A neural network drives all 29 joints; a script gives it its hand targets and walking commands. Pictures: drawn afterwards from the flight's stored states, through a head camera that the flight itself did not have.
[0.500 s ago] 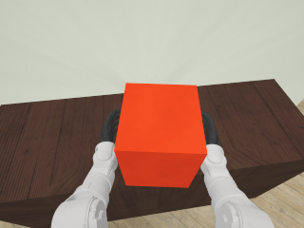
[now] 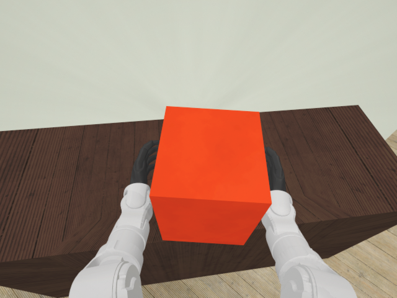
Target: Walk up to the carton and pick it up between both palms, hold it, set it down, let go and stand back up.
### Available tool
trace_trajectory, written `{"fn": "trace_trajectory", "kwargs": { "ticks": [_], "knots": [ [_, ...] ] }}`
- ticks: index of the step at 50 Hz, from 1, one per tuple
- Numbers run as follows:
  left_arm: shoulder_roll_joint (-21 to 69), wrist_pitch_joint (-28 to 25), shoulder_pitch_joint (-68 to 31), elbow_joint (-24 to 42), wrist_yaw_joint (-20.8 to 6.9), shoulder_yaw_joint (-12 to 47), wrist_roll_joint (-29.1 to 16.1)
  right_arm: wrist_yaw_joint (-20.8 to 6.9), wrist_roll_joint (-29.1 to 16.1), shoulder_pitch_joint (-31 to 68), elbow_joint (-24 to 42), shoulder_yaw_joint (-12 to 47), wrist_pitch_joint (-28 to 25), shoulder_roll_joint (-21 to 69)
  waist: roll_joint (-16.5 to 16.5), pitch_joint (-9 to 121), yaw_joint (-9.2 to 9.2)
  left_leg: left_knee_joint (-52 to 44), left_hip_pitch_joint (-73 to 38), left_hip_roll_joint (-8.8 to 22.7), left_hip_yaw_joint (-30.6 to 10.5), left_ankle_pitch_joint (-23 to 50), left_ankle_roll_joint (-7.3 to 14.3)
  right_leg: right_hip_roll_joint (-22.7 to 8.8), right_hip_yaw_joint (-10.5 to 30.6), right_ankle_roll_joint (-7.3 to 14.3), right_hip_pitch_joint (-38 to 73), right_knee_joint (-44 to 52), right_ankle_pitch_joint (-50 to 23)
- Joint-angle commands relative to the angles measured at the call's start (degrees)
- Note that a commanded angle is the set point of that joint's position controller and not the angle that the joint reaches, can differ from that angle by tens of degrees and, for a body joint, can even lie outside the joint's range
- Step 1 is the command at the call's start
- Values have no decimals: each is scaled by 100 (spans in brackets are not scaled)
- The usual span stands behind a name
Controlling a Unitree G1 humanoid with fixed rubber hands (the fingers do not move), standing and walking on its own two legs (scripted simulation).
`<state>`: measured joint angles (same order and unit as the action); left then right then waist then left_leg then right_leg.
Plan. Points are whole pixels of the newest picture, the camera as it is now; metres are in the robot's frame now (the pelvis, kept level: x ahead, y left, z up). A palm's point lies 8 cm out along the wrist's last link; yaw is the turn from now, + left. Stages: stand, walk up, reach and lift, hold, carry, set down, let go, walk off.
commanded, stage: reach and lift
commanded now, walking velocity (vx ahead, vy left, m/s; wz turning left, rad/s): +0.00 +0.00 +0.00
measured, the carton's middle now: (207, 180) +0.37 +0.00 -0.02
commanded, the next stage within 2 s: none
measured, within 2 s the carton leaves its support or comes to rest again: leaves its support in 0.68 s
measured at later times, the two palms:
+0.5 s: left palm (141, 175) +0.36 +0.15 +0.01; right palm (274, 182) +0.35 -0.14 +0.01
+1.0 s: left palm (140, 167) +0.36 +0.15 +0.04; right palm (279, 173) +0.35 -0.14 +0.04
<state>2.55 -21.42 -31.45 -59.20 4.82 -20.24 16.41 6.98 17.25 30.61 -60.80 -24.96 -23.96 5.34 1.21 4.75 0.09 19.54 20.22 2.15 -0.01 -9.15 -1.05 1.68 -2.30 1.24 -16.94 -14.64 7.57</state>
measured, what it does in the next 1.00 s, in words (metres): stands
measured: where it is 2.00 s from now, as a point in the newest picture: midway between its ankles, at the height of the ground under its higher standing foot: outside the picture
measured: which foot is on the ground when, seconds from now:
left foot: down 0.00-1.00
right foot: down 0.00-1.00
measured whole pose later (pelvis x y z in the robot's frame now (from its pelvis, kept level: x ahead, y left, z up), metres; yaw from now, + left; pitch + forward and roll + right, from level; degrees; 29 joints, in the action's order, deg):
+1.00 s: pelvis +0.00 +0.00 +0.00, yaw +1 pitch +11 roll -1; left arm 2.0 -23.2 -32.5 -57.3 6.3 -16.9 13.9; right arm 9.6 11.3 32.2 -64.0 -18.1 -30.6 2.2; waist 2.4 7.7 -0.4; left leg 19.3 21.4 2.3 -0.2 -8.5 -1.2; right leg 1.7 -3.2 1.4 -17.6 -13.7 6.7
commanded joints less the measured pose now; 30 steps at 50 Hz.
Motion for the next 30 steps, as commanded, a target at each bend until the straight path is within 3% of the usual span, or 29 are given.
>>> {"fn": "trace_trajectory", "kwargs": {
  "ticks": [1, 12, 22, 30],
  "knots": [
    [3390, -138, -2926, 318, -545, 1717, 415, -772, 611, 3075, 315, 1869, -466, 3314, -290, 2636, 44, 62, -867, -100, 373, 1749, -217, -30, -151, -52, 1327, -209, -1712],
    [3424, -102, -2950, 330, -524, 1797, 366, -737, 562, 3046, 293, 1936, -454, 3334, -299, 2615, 4, 44, -871, -114, 358, 1626, -192, -42, -155, -47, 1215, -154, -1614],
    [3464, -203, -3103, 325, -534, 1923, 224, -678, 535, 3113, 357, 2135, -558, 3401, -209, 2821, -54, 48, -714, -119, 288, 1595, -159, -74, -128, -103, 1304, -255, -2027],
    [3655, -465, -3318, 585, -478, 2258, 31, -609, 355, 3333, 672, 2648, -855, 3511, -203, 3421, -23, 238, -773, -119, 183, 2096, -194, -61, -111, -164, 1437, -434, -2812]
  ]
}}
